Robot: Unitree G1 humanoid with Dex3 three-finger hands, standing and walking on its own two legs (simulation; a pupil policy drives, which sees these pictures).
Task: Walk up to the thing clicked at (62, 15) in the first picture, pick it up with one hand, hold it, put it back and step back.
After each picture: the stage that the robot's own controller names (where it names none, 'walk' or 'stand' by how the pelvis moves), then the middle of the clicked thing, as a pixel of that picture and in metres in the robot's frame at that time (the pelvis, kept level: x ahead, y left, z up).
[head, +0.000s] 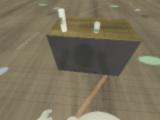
stand; (62, 21) +1.04 +0.41 +0.10
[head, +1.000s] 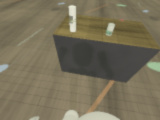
walk; (72, 19) +0.95 +0.26 +0.12
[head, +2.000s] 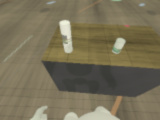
stand; (66, 38) +0.59 +0.21 +0.11
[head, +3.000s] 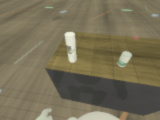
stand; (71, 48) +0.53 +0.20 +0.10
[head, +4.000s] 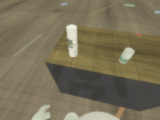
stand; (72, 42) +0.55 +0.19 +0.11
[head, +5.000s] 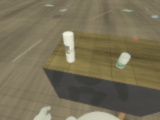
stand; (69, 48) +0.52 +0.21 +0.10
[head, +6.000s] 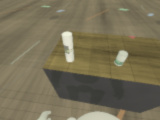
stand; (68, 48) +0.53 +0.21 +0.09
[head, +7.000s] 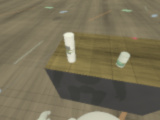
stand; (70, 49) +0.53 +0.20 +0.09
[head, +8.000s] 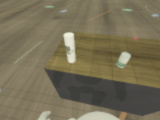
stand; (70, 49) +0.53 +0.20 +0.09
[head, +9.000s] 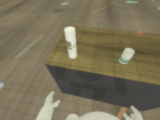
rise first; (71, 44) +0.54 +0.19 +0.10
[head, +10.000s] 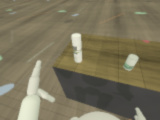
go down; (77, 49) +0.54 +0.18 +0.10
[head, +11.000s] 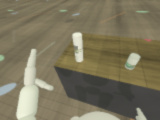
go down; (78, 48) +0.55 +0.18 +0.10
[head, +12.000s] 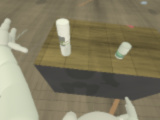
go down; (64, 40) +0.54 +0.17 +0.13
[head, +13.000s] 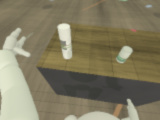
approach; (66, 43) +0.52 +0.17 +0.12
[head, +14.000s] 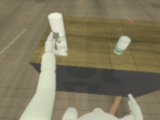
close; (59, 36) +0.54 +0.19 +0.15
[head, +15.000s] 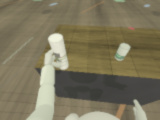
lift; (60, 54) +0.41 +0.19 +0.15
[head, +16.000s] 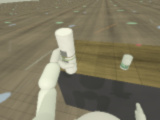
lift; (68, 54) +0.30 +0.15 +0.28
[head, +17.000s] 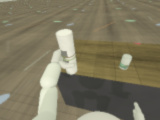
hold; (68, 55) +0.32 +0.14 +0.26
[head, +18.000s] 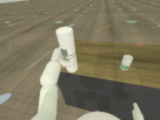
hold; (68, 53) +0.32 +0.14 +0.28
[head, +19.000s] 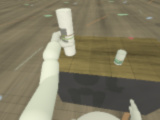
crouch; (67, 35) +0.44 +0.15 +0.30
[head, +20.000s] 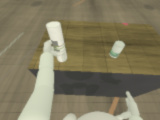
lower; (58, 44) +0.49 +0.17 +0.14
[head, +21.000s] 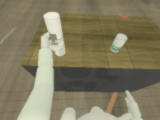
lower; (56, 37) +0.51 +0.17 +0.16
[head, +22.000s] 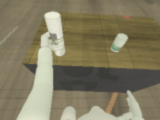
lower; (57, 37) +0.51 +0.17 +0.16
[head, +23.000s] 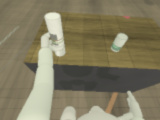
lower; (57, 38) +0.51 +0.17 +0.15
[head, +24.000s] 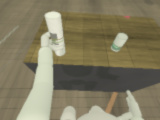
rest; (57, 37) +0.51 +0.17 +0.16
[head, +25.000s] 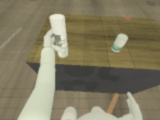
withdraw; (60, 39) +0.51 +0.16 +0.16
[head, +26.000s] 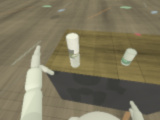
sink last; (74, 52) +0.46 +0.14 +0.13
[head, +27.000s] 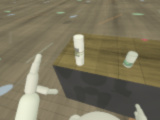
stand; (79, 51) +0.51 +0.15 +0.12
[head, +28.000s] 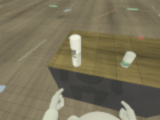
stand; (76, 52) +0.48 +0.15 +0.10
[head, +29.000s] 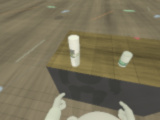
stand; (74, 52) +0.49 +0.16 +0.10
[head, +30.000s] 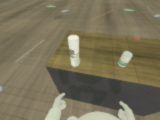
stand; (74, 52) +0.49 +0.16 +0.10
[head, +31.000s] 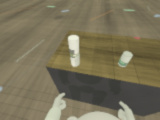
stand; (74, 52) +0.49 +0.16 +0.10
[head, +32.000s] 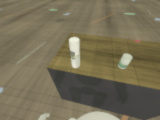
walk; (75, 54) +0.48 +0.15 +0.10
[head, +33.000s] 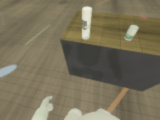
walk; (86, 25) +0.74 +0.10 +0.12
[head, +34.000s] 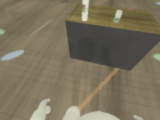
walk; (85, 8) +1.13 +0.16 +0.12
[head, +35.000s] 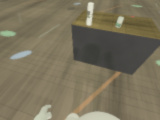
stand; (89, 14) +1.19 +0.11 +0.11
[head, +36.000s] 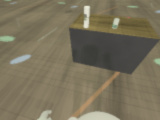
stand; (86, 17) +1.19 +0.13 +0.09
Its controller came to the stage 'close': yes
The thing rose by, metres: 0.21
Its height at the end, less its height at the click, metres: +0.00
